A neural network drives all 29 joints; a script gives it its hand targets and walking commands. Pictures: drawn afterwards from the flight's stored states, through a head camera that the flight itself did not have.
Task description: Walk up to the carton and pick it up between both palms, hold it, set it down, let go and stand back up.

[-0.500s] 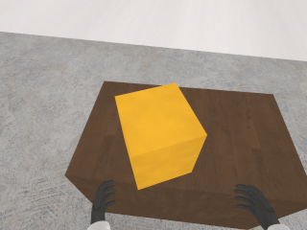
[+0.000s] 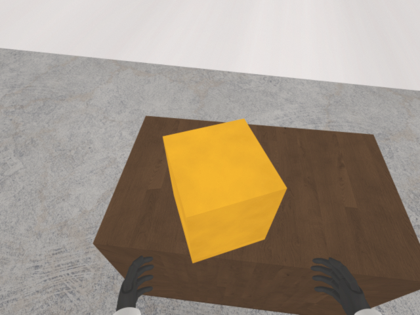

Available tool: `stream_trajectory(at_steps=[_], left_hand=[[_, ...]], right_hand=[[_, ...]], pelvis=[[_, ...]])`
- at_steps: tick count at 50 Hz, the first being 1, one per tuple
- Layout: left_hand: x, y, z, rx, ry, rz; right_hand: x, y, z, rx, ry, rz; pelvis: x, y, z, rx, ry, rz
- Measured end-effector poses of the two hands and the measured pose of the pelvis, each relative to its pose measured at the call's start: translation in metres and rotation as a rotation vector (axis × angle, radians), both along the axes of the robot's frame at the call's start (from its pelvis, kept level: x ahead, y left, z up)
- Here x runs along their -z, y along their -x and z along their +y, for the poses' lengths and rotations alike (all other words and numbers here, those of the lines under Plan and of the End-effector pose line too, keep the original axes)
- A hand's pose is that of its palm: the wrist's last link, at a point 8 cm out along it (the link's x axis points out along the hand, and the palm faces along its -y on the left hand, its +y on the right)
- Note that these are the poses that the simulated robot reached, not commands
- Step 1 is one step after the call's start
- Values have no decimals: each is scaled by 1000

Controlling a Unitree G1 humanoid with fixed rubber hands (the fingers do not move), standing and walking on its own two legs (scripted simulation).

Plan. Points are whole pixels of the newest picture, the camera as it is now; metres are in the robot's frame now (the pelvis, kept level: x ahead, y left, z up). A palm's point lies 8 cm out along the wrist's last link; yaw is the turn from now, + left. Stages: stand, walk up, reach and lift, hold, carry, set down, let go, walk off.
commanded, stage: set down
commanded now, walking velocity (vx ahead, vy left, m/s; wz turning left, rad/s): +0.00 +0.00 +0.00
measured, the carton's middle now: (217, 192) +0.40 +0.02 -0.06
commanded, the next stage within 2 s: let go in 0.66 s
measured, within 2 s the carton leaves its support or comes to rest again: neither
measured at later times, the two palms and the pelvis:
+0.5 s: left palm (111, 305) +0.14 +0.22 -0.08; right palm (340, 313) +0.15 -0.21 -0.07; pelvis +0.00 +0.01 +0.00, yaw +0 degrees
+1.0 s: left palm (100, 307) +0.14 +0.24 -0.09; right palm out of the picture +0.14 -0.20 -0.08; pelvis +0.01 +0.03 +0.00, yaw +0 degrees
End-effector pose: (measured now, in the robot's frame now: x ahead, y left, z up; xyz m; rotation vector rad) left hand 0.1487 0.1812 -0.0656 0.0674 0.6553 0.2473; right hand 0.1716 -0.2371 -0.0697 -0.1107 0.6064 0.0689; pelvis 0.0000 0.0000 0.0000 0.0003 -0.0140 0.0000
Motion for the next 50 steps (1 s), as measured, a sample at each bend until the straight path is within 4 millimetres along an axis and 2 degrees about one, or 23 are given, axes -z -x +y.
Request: stream_trajectory(at_steps=[15,27,36,50], left_hand=[[12,6,18,40,3,83],[12,4,40,58,-12,118],[12,6,49,72,-10,154],[22,7,59,101,-2,220]], right_hand=[[0,19,11,37,31,64],[3,18,29,58,30,82],[5,16,37,63,42,92],[13,31,39,111,74,151]], pelvis=[[-2,4,2,2,1,-14],[-3,4,14,5,7,-28],[-4,-1,25,6,10,-43],[-4,-6,31,6,12,-65]])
